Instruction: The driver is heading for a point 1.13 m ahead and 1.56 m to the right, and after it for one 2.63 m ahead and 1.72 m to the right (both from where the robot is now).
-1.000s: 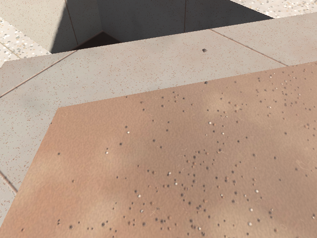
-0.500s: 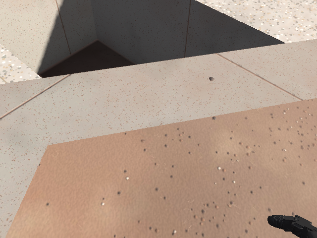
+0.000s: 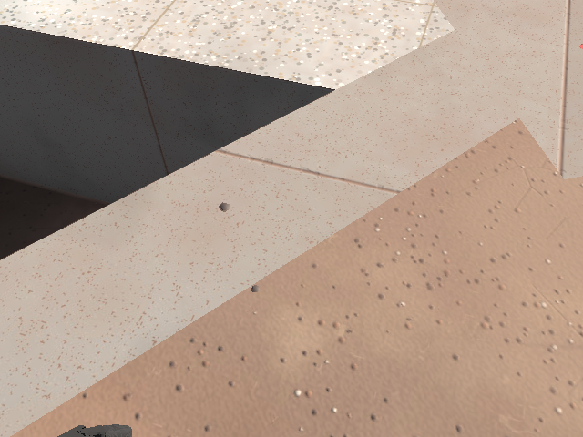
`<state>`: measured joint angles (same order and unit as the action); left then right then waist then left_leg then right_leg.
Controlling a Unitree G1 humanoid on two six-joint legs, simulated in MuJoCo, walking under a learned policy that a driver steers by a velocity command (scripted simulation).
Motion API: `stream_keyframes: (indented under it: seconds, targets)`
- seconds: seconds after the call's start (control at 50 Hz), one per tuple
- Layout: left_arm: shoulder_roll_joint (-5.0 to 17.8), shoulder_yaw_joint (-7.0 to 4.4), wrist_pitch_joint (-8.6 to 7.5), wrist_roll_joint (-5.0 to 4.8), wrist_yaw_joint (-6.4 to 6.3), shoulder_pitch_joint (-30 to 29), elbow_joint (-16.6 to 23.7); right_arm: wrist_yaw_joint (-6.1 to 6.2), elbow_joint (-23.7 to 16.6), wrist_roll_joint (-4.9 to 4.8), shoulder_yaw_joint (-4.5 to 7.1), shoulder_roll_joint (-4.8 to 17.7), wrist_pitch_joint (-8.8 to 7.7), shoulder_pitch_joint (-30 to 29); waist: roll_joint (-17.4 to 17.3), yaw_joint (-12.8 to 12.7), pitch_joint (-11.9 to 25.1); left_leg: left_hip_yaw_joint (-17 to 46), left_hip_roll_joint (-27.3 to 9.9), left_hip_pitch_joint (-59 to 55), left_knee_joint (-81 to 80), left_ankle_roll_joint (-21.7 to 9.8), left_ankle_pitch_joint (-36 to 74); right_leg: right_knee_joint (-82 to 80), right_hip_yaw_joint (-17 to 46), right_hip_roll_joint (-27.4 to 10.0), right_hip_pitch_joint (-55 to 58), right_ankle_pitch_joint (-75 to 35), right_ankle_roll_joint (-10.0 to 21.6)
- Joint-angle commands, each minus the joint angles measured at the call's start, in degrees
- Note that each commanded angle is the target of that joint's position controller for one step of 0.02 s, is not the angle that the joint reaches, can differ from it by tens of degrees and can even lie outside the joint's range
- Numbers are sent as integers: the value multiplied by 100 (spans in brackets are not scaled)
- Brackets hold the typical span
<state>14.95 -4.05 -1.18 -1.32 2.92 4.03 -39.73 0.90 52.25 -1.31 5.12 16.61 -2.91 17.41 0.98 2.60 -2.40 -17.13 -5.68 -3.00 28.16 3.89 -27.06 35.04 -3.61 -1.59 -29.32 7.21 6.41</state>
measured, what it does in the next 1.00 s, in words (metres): walks ahead, turning right: left foot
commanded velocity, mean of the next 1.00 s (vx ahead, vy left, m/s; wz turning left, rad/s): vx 0.50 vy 0.00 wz -0.59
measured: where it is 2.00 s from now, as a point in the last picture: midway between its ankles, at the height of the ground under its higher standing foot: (487, 247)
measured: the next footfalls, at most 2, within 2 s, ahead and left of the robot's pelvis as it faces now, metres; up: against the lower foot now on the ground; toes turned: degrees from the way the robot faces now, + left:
left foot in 0.48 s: +0.48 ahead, +0.06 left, +0.00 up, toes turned -21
right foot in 1.02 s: +0.60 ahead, -0.30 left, +0.00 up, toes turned -39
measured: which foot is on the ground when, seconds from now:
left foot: up 0.00-0.46, down 0.48-1.00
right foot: down 0.00-0.48, up 0.50-1.00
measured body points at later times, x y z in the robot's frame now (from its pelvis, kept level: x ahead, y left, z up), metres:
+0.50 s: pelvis +0.29 -0.01 +0.01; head +0.31 -0.02 +0.46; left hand +0.40 +0.27 -0.10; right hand +0.46 -0.30 -0.06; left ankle +0.44 +0.07 -0.72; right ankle +0.12 -0.09 -0.71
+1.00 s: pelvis +0.52 -0.12 +0.00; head +0.55 -0.16 +0.45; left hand +0.85 -0.07 -0.06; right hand +0.36 -0.38 -0.12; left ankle +0.44 +0.08 -0.71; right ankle +0.57 -0.28 -0.71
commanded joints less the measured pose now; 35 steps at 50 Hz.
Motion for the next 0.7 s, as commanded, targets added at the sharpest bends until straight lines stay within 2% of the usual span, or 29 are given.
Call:
stream_keyframes:
  seconds: [0.02,0.04,0.06,0.08,0.1,0.12,0.14,0.18,0.24,0.3,0.38,0.44,0.46,0.48,0.5,0.52,0.54,0.56,0.58,0.6,0.62,0.64,0.7]
  targets:
    - [2076,-663,-19,-66,-164,1968,-169,-19,-825,268,-121,46,-198,122,1568,-533,1595,782,539,4174,4645,-152,-498,-1055,3875,-1392,4906,1111,1624]
    - [1626,-511,-127,7,-121,2137,29,-97,-891,27,-85,469,-446,-404,875,-929,2265,2139,644,4802,5286,-265,-749,-1895,5167,-1787,5190,1723,1825]
    - [1259,-402,-215,48,-97,1945,-27,-141,-1045,-176,-18,726,-559,-897,563,-969,1492,2167,373,5303,5206,-426,-180,-1951,4354,-1665,4780,1244,1513]
    - [1067,-340,-257,15,-102,1612,18,-114,-1014,-92,-44,669,-615,-920,177,-734,1088,2180,107,5069,4710,-526,338,-1878,3615,-1416,3985,697,1282]
    - [815,-259,-250,25,-107,1160,99,-56,-909,95,-7,679,-596,-952,-145,-498,728,2156,-85,4610,4183,-541,682,-1941,2953,-1116,3162,87,1023]
    - [774,-223,-265,108,-138,940,215,-63,-917,122,33,729,-532,-766,167,-259,702,2238,-180,4185,3936,-489,883,-2030,2776,-1083,2633,-473,1079]
    - [747,-211,-281,108,-151,888,258,-73,-913,146,51,752,-461,-699,117,-199,637,2226,-194,3962,3730,-416,918,-2105,2611,-989,2373,-957,1084]
    - [872,-240,-304,71,-221,952,238,-70,-951,196,29,582,-349,-767,-13,-134,553,2107,-125,3832,3182,-245,1197,-2242,2253,-828,1967,-1176,1080]
    - [1021,-282,-295,26,-335,1267,154,-69,-1182,231,-55,378,-304,-1427,72,-335,296,2026,82,3928,1909,-61,2249,-2278,1887,-579,1746,-1224,903]
    - [1021,-288,-253,7,-377,1501,81,-142,-1350,167,-117,267,-343,-1989,308,-571,190,1975,368,3527,725,-73,3175,-2212,1778,-373,1583,-619,648]
    - [982,-290,-199,-35,-395,1816,-58,-230,-1548,93,-82,442,-422,-2343,412,-691,146,2127,515,3336,89,-187,3149,-1807,2278,-574,2011,-274,546]
    - [998,-308,-127,-15,-439,1744,-43,-260,-1525,80,-2,631,-509,-2057,638,-491,216,2137,573,2923,-125,-373,2438,-1298,2712,-707,2360,-523,431]
    - [934,-285,-106,-10,-438,1636,-2,-239,-1414,93,56,707,-539,-1630,686,-252,376,2018,631,2340,-335,-496,2411,-967,2700,-566,2320,-862,332]
    - [726,-207,-113,19,-416,1544,75,-204,-1294,165,143,892,-569,-991,585,69,870,2175,352,1231,-327,-721,2460,-126,2473,-252,2040,-1088,148]
    - [422,-82,-127,140,-406,1570,220,-150,-1215,229,226,1239,-553,-38,-110,409,1756,3213,-678,-363,-195,-1068,2163,1542,1933,168,1187,2,-92]
    - [180,-9,-177,-80,-400,2447,355,-200,-1003,258,295,1517,-473,292,-2258,-66,2300,5954,-1802,-1915,-827,-1936,794,3230,1435,788,-869,2757,-417]
    - [817,-107,-168,-139,-422,2354,155,-220,-1135,121,156,906,-442,77,-1467,61,1771,6070,-1780,-1584,-1057,-1776,-299,3937,1591,293,-1503,2529,-481]
    - [1089,-184,-137,-89,-411,1720,228,-187,-1196,102,70,588,-394,-166,-883,205,1066,5083,-1545,-856,-1120,-1525,-78,4039,1407,108,-1632,1978,-513]
    - [1023,-186,-114,-30,-416,1432,284,-178,-1218,160,26,532,-353,-436,-461,94,675,4385,-1316,-129,-1224,-1415,678,3920,1237,-94,-1415,1572,-547]
    - [930,-199,-109,46,-398,1190,347,-176,-1166,186,-11,402,-329,-583,-344,25,336,3821,-1037,409,-1382,-1329,1254,3613,1219,-242,-1281,1324,-528]
    - [810,-196,-88,-10,-354,1310,391,-156,-1128,233,-24,430,-346,-642,-673,-152,321,3498,-995,725,-1500,-1345,1560,3492,1202,-392,-1015,1151,-532]
    - [710,-178,-55,-47,-332,1353,388,-155,-1086,207,-19,392,-372,-655,-746,-174,285,3212,-908,886,-1651,-1381,1735,3360,1118,-469,-912,1109,-551]
    - [520,-129,6,-26,-317,1076,556,-142,-943,152,46,572,-426,-582,-568,-180,157,2591,-961,937,-1896,-1521,2385,2894,1008,-561,-1199,820,-625]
